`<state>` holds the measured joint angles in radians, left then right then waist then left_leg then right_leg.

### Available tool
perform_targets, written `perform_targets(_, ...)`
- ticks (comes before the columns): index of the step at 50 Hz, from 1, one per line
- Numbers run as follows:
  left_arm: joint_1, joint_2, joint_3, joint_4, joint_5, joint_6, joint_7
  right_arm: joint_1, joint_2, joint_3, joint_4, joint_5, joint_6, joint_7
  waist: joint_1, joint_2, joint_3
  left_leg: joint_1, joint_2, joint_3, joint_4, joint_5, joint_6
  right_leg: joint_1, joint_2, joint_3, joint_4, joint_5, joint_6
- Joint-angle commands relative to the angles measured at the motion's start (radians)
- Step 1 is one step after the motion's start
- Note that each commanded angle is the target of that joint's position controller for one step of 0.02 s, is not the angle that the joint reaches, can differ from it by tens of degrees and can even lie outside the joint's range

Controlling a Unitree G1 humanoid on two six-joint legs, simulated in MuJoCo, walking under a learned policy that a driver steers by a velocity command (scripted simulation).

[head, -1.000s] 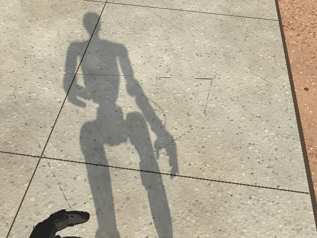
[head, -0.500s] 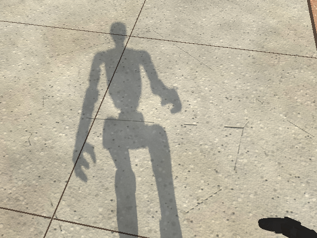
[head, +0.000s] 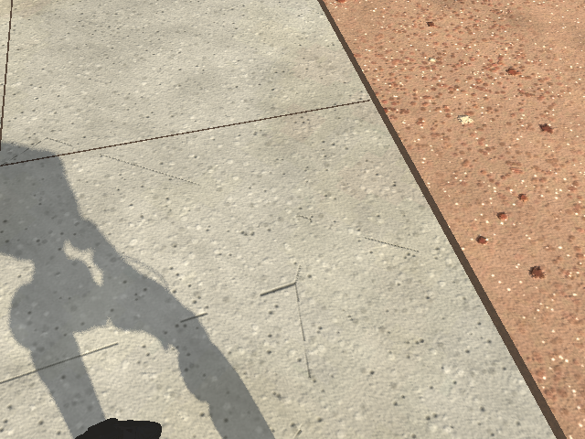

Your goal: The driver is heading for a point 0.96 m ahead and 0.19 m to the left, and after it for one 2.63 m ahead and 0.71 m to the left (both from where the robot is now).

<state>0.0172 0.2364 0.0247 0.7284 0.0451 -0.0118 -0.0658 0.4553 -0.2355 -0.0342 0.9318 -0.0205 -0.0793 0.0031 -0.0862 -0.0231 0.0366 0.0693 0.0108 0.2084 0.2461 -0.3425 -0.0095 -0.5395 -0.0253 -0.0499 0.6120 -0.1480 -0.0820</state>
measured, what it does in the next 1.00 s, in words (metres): walks ahead, turning left: right foot, then left foot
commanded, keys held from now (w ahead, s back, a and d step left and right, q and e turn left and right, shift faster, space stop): w+q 0.74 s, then w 0.08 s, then w+e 0.18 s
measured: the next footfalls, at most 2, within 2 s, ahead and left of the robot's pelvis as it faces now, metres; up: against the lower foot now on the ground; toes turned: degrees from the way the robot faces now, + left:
right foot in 0.04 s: +0.17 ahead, -0.10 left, +0.00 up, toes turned -3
left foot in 0.58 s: +0.43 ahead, +0.11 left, +0.00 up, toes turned +20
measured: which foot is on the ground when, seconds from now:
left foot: down 0.00-0.06, up 0.08-0.56, down 0.58-1.00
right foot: up 0.00-0.02, down 0.04-0.60, up 0.62-1.00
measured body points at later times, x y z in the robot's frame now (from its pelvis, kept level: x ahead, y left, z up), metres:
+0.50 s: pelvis +0.25 -0.01 +0.00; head +0.29 +0.00 +0.45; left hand +0.18 +0.24 -0.14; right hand +0.46 -0.20 -0.12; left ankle +0.39 +0.12 -0.70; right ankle +0.13 -0.09 -0.73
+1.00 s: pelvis +0.51 +0.09 +0.01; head +0.53 +0.11 +0.46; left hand +0.56 +0.37 -0.11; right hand +0.62 -0.16 -0.12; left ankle +0.40 +0.10 -0.73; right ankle +0.73 +0.02 -0.69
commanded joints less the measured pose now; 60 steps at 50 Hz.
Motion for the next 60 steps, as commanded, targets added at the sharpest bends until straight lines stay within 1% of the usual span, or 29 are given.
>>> perform_targets(1,0.126,0.086,0.026,-0.012,0.013,-0.031,0.020,0.019,-0.176,-0.031,-0.009,0.009,0.008,-0.007,0.132,0.112,-0.053,-0.044,0.234,-0.098,0.210,0.922,0.137,0.271,0.074,-0.058,-0.128,-0.042,-0.058)
perform_targets(2,0.294,0.125,0.043,0.049,0.027,-0.044,0.033,0.018,-0.158,-0.022,-0.014,0.016,0.010,-0.006,0.198,0.078,-0.157,-0.165,0.193,-0.081,0.407,0.800,0.119,0.525,0.038,-0.016,-0.149,-0.013,-0.083)
perform_targets(3,0.447,0.232,0.069,0.068,0.048,-0.050,0.053,0.024,-0.073,0.002,-0.074,0.033,0.005,0.004,0.240,-0.092,-0.317,-0.457,0.111,-0.057,0.750,0.348,0.085,0.846,-0.271,0.336,-0.168,-0.102,-0.152)
perform_targets(4,0.456,0.282,0.084,0.073,0.006,-0.038,0.063,0.066,-0.076,-0.008,-0.078,0.037,0.010,0.001,0.212,-0.200,-0.406,-0.660,-0.038,-0.144,1.006,-0.198,0.069,0.912,-0.449,0.682,-0.297,-0.029,-0.229)
perform_targets(5,0.379,0.239,0.075,0.066,-0.017,-0.035,0.067,-0.025,-0.148,-0.032,-0.078,0.021,0.019,-0.007,0.200,-0.054,-0.257,-0.723,0.014,-0.266,1.036,-0.131,0.082,0.785,-0.390,0.525,-0.299,0.014,-0.193)
perform_targets(6,0.303,0.169,0.055,0.068,-0.020,-0.042,0.066,-0.057,-0.117,-0.027,-0.083,0.025,0.014,-0.002,0.158,-0.049,-0.126,-0.713,0.052,-0.264,0.987,-0.056,0.087,0.638,-0.338,0.380,-0.333,0.058,-0.157)
perform_targets(7,0.256,0.111,0.039,0.070,-0.019,-0.052,0.063,-0.049,-0.096,-0.027,-0.066,0.025,0.019,0.000,0.122,-0.034,-0.057,-0.670,0.078,-0.256,0.921,-0.009,0.085,0.530,-0.288,0.282,-0.379,0.083,-0.108)
perform_targets(8,0.232,0.081,0.030,0.077,-0.024,-0.061,0.064,-0.038,-0.087,-0.029,-0.053,0.006,0.033,0.003,0.094,-0.058,-0.018,-0.632,0.089,-0.254,0.884,0.018,0.078,0.459,-0.249,0.212,-0.408,0.100,-0.077)
perform_targets(9,0.225,0.067,0.027,0.082,-0.023,-0.069,0.066,-0.008,-0.067,-0.028,-0.035,-0.006,0.048,0.010,0.077,-0.070,-0.013,-0.592,0.087,-0.248,0.879,0.045,0.071,0.418,-0.229,0.162,-0.429,0.112,-0.062)
perform_targets(11,0.251,0.076,0.031,0.100,-0.027,-0.090,0.067,-0.023,-0.051,-0.033,-0.039,-0.007,0.064,0.024,0.060,-0.055,-0.006,-0.610,0.079,-0.242,0.881,0.096,0.066,0.411,-0.219,0.103,-0.457,0.183,-0.062)
perform_targets(18,0.328,0.072,0.032,0.152,-0.028,-0.101,0.078,-0.275,-0.022,-0.025,-0.126,-0.009,0.066,0.047,0.087,-0.046,0.066,-0.744,0.083,-0.190,0.629,0.333,0.049,0.456,-0.193,-0.081,-0.483,0.282,-0.059)
perform_targets(23,0.407,0.111,0.039,0.195,-0.025,-0.090,0.093,-0.414,-0.024,-0.012,-0.190,-0.016,0.064,0.062,0.121,-0.034,0.083,-0.700,0.047,-0.095,0.426,0.310,0.101,0.585,-0.235,-0.151,-0.433,0.456,-0.046)
perform_targets(27,0.388,0.167,0.052,0.201,-0.017,-0.064,0.105,-0.298,-0.064,-0.032,-0.173,-0.019,0.065,0.048,0.050,-0.072,-0.019,-0.506,-0.071,-0.029,0.385,0.109,0.186,0.671,-0.247,-0.206,-0.132,0.962,-0.029)
perform_targets(29,0.366,0.184,0.056,0.181,-0.021,-0.049,0.098,-0.051,-0.136,-0.069,-0.100,-0.031,0.050,0.030,-0.067,-0.012,-0.159,-0.158,-0.083,-0.116,0.254,0.093,0.254,0.498,-0.221,-0.218,0.294,0.730,0.001)
perform_targets(30,0.391,0.085,0.035,0.123,-0.037,-0.055,0.085,-0.001,-0.258,-0.105,-0.098,-0.036,0.053,0.014,-0.044,0.180,-0.251,0.134,0.202,-0.541,0.217,0.021,0.368,0.126,-0.098,-0.219,0.665,0.062,0.053)
perform_targets(31,0.331,0.112,0.043,0.066,-0.033,-0.065,0.073,-0.029,-0.302,-0.112,-0.118,-0.003,0.062,0.017,-0.021,0.191,-0.314,0.226,0.342,-0.984,0.058,0.098,0.469,-0.116,0.071,-0.009,0.867,-0.396,0.080)
perform_targets(32,0.227,0.122,0.043,0.043,-0.027,-0.076,0.067,-0.060,-0.273,-0.106,-0.108,0.012,0.068,0.011,-0.024,0.073,-0.184,0.145,0.314,-0.826,0.032,0.128,0.429,-0.212,-0.007,0.089,0.847,-0.292,0.070)
perform_targets(33,0.226,0.113,0.036,0.040,-0.035,-0.088,0.065,-0.107,-0.220,-0.092,-0.105,0.015,0.066,0.004,0.015,0.030,-0.078,0.004,0.286,-0.708,0.016,0.207,0.387,-0.192,-0.047,0.080,0.758,-0.206,0.067)
perform_targets(35,0.263,0.106,0.037,0.058,-0.010,-0.071,0.068,-0.185,-0.152,-0.071,-0.113,0.020,0.053,-0.004,0.098,-0.005,-0.009,-0.177,0.175,-0.543,-0.007,0.387,0.308,-0.071,-0.091,0.082,0.605,-0.165,0.083)
perform_targets(37,0.287,0.092,0.035,0.061,0.007,-0.036,0.060,-0.185,-0.143,-0.064,-0.117,0.024,0.032,-0.001,0.119,0.020,-0.039,-0.225,0.129,-0.481,-0.014,0.494,0.301,-0.008,-0.092,0.071,0.550,-0.156,0.108)
perform_targets(39,0.268,0.078,0.032,0.053,0.004,-0.019,0.053,-0.153,-0.161,-0.067,-0.107,0.022,0.018,0.003,0.119,0.032,-0.040,-0.239,0.107,-0.438,-0.035,0.516,0.291,-0.024,-0.093,0.050,0.480,-0.103,0.124)
perform_targets(45,0.069,0.077,0.026,0.002,-0.011,-0.017,0.041,-0.036,-0.145,-0.052,-0.070,0.017,0.006,0.003,0.035,0.082,0.006,-0.103,0.103,-0.377,-0.079,0.558,0.205,-0.140,-0.097,0.020,0.207,0.122,0.107)
perform_targets(50,-0.046,0.074,0.018,-0.034,-0.022,-0.027,0.028,0.007,-0.141,-0.039,-0.041,-0.003,-0.002,-0.009,-0.001,0.082,0.048,0.026,0.154,-0.313,-0.094,0.605,0.194,-0.156,-0.055,-0.005,0.053,0.148,0.050)
perform_targets(53,-0.020,0.082,0.021,-0.037,-0.023,-0.032,0.023,-0.022,-0.152,-0.036,-0.030,-0.012,-0.003,-0.024,0.036,0.082,0.058,0.064,0.189,-0.258,-0.049,0.784,0.177,-0.068,-0.003,-0.013,-0.023,0.062,-0.002)
perform_targets(56,0.220,0.121,0.044,0.038,-0.021,-0.038,0.041,-0.058,-0.182,-0.038,-0.025,-0.021,0.001,-0.032,0.144,0.097,-0.074,0.079,0.176,-0.191,0.280,1.186,0.142,0.212,0.106,-0.063,-0.077,-0.043,-0.066)
perform_targets(57,0.372,0.144,0.058,0.082,-0.008,-0.045,0.048,-0.074,-0.188,-0.036,-0.033,-0.014,0.003,-0.032,0.217,0.074,-0.149,-0.034,0.151,-0.157,0.502,1.068,0.123,0.422,0.082,-0.014,-0.136,-0.004,-0.101)
perform_targets(58,0.498,0.257,0.091,0.097,0.010,-0.044,0.060,-0.057,-0.142,-0.020,-0.084,0.014,-0.005,-0.026,0.236,-0.078,-0.262,-0.338,0.055,-0.097,0.876,0.689,0.079,0.702,-0.159,0.353,-0.154,-0.069,-0.213)
perform_targets(59,0.455,0.266,0.097,0.097,-0.020,-0.033,0.051,-0.032,-0.134,-0.025,-0.096,0.012,-0.014,-0.014,0.170,-0.226,-0.326,-0.621,-0.135,-0.178,1.142,-0.136,0.054,0.833,-0.325,0.814,-0.291,0.041,-0.325)
perform_targets(60,0.369,0.246,0.094,0.088,-0.048,-0.030,0.041,-0.089,-0.152,-0.023,-0.110,-0.014,-0.016,-0.010,0.146,-0.086,-0.220,-0.714,-0.052,-0.297,1.177,-0.082,0.068,0.751,-0.294,0.725,-0.304,-0.012,-0.311)
Over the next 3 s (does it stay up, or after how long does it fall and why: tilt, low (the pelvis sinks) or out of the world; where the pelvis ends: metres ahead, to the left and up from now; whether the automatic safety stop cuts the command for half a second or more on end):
stays up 0.86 0.13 -0.01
